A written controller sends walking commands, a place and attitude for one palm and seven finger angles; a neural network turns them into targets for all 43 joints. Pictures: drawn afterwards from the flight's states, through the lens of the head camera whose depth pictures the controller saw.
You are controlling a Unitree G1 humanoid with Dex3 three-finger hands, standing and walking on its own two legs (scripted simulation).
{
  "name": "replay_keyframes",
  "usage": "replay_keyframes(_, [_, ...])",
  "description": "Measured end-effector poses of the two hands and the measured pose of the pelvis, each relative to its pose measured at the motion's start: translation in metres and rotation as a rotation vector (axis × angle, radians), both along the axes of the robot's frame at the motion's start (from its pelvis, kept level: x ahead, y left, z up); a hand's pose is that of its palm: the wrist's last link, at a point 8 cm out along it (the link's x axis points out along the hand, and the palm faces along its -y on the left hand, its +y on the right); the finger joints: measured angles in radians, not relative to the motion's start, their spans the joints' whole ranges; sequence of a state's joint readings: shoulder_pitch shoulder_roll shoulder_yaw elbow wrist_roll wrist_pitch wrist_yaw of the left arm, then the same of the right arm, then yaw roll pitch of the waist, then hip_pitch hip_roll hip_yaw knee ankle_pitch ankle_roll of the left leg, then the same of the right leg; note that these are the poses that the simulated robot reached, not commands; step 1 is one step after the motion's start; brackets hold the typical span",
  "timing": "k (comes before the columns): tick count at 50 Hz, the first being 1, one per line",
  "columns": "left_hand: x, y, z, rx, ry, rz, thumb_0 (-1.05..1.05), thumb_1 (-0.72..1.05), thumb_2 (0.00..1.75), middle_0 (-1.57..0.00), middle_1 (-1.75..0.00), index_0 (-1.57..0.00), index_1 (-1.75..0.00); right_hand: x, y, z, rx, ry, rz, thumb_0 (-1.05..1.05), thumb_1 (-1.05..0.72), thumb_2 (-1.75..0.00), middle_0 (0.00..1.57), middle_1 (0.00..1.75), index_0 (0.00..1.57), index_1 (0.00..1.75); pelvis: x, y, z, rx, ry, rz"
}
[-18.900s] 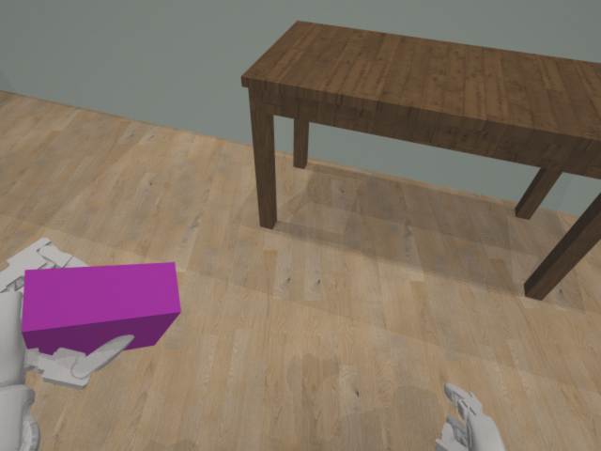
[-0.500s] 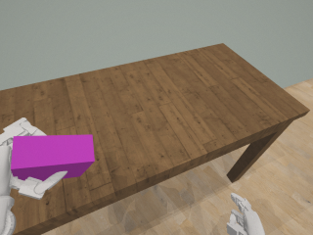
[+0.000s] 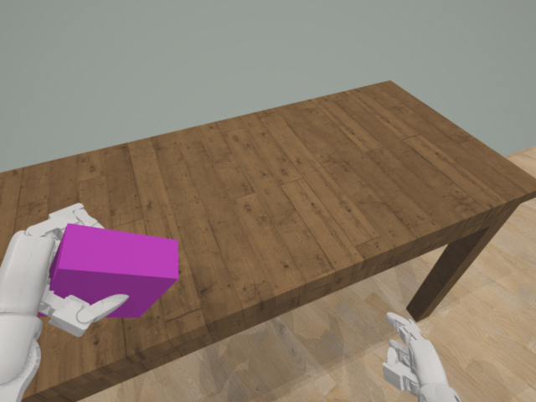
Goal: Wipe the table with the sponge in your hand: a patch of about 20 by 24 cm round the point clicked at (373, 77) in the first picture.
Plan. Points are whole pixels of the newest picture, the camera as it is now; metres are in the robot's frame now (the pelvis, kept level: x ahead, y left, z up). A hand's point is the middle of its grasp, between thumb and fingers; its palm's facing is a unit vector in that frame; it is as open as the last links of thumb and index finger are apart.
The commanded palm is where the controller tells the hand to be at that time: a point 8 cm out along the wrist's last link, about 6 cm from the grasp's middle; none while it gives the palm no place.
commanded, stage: turn the palm down, sponge in hand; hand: left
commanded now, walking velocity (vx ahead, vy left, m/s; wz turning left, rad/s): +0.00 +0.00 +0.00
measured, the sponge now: (125, 278) +0.23 +0.20 +0.12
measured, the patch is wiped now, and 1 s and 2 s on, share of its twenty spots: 0.00 0.00 0.00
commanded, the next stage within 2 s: move the sponge above the wiping area in 1.90 s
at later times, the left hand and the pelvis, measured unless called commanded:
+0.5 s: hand (86, 268) +0.22 +0.23 +0.16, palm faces +0.30 -0.50 -0.81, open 9.2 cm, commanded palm +0.18 +0.25 +0.19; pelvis +0.00 -0.05 +0.00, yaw +0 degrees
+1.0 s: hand (83, 265) +0.23 +0.25 +0.14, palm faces +0.19 -0.28 -0.94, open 9.2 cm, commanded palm +0.19 +0.25 +0.20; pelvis +0.01 -0.04 +0.00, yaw +0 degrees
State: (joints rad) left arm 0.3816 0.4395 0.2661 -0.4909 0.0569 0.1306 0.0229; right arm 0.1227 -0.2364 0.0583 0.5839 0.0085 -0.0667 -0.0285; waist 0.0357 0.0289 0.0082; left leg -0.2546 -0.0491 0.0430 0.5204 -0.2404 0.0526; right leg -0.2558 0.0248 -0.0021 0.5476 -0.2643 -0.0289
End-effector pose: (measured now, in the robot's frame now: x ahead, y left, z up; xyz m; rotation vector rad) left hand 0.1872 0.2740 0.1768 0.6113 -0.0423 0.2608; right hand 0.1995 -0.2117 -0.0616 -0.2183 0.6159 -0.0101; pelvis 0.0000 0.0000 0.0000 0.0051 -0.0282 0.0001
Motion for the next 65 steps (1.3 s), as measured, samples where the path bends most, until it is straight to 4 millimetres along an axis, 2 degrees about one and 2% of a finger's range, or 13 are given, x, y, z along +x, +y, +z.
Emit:
replay_keyframes(6, [-0.02, 0.01, 0.013, 0.119, -0.106, 0.151, -0.01, -0.43, 1.07, -0.82, -1.4, -0.82, -1.4, 0.007, -0.006, -0.005, -0.034, 0.018, 0.041, 0.01, -0.9, -0.9, 0.21, 0.3, 0.2, 0.3, -0.005, -0.015, -0.005, -0.002, -0.001, 0.029])
replay_keyframes(10, [-0.018, 0.015, 0.014, 0.148, -0.038, 0.222, -0.01, -0.43, 1.07, -0.81, -1.41, -0.82, -1.4, 0.01, -0.011, -0.01, -0.033, 0.028, 0.036, 0.01, -0.9, -0.9, 0.21, 0.3, 0.2, 0.3, -0.007, -0.023, -0.005, -0.001, -0.013, 0.04])
replay_keyframes(15, [-0.006, -0.006, 0.01, 0.209, 0.069, 0.159, -0.01, -0.43, 1.07, -0.81, -1.41, -0.82, -1.41, 0.011, -0.022, -0.01, -0.014, 0.004, -0.004, 0.01, -0.9, -0.9, 0.21, 0.3, 0.2, 0.3, -0.006, -0.032, -0.003, 0.007, -0.02, 0.028])
replay_keyframes(20, [-0.001, -0.024, 0.018, 0.285, 0.066, 0.107, -0.01, -0.43, 1.07, -0.81, -1.41, -0.82, -1.4, 0.008, -0.038, -0.011, -0.009, 0.001, -0.038, 0.01, -0.9, -0.9, 0.21, 0.3, 0.2, 0.3, -0.002, -0.042, -0.003, 0.013, -0.015, 0.01])
replay_keyframes(24, [-0.001, -0.022, 0.022, 0.336, 0.082, 0.153, 0.0, -0.43, 1.07, -0.82, -1.4, -0.82, -1.4, 0.005, -0.054, -0.015, -0.019, 0.027, -0.06, 0.01, -0.9, -0.9, 0.21, 0.3, 0.2, 0.3, 0.001, -0.049, -0.003, 0.014, -0.012, 0.003])
replay_keyframes(29, [-0.002, -0.017, 0.016, 0.385, 0.151, 0.201, 0.0, -0.43, 1.07, -0.81, -1.41, -0.82, -1.4, 0.003, -0.072, -0.021, -0.043, 0.054, -0.089, 0.01, -0.9, -0.9, 0.21, 0.3, 0.2, 0.3, 0.003, -0.053, -0.005, 0.014, -0.009, 0.004])
replay_keyframes(35, [0.003, -0.029, 0.009, 0.449, 0.17, 0.16, 0.0, -0.43, 1.07, -0.81, -1.41, -0.82, -1.4, 0.007, -0.079, -0.022, -0.06, 0.049, -0.114, 0.02, -0.91, -0.9, 0.2, 0.3, 0.2, 0.3, 0.006, -0.053, -0.006, 0.016, -0.001, 0.002])
replay_keyframes(41, [0.01, -0.031, 0.016, 0.513, 0.155, 0.179, 0.0, -0.43, 1.07, -0.82, -1.4, -0.82, -1.4, 0.015, -0.07, -0.019, -0.034, 0.029, -0.117, 0.02, -0.91, -0.9, 0.2, 0.3, 0.2, 0.3, 0.008, -0.049, -0.006, 0.018, -0.003, -0.005])
replay_keyframes(48, [0.015, -0.018, 0.017, 0.559, 0.234, 0.243, 0.0, -0.43, 1.07, -0.81, -1.4, -0.82, -1.4, 0.028, -0.048, -0.013, 0.001, 0.01, -0.081, 0.02, -0.91, -0.9, 0.2, 0.3, 0.2, 0.3, 0.008, -0.04, -0.003, 0.015, -0.01, -0.004])
replay_keyframes(56, [0.017, -0.017, 0.014, 0.627, 0.268, 0.227, 0.0, -0.43, 1.07, -0.81, -1.41, -0.82, -1.4, 0.044, -0.021, -0.003, 0.011, -0.009, -0.022, 0.01, -0.9, -0.9, 0.21, 0.3, 0.2, 0.3, 0.007, -0.029, 0.001, 0.01, -0.017, 0.002])
replay_keyframes(65, [0.019, 0.0, 0.015, 0.691, 0.316, 0.295, 0.0, -0.43, 1.07, -0.82, -1.4, -0.82, -1.4, 0.057, 0.005, 0.005, 0.023, -0.007, 0.035, 0.01, -0.9, -0.9, 0.21, 0.3, 0.2, 0.3, 0.005, -0.018, 0.005, 0.004, -0.027, 0.012])
